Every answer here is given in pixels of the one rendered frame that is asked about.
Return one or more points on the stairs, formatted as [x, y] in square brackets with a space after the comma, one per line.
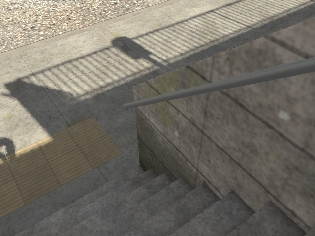
[140, 203]

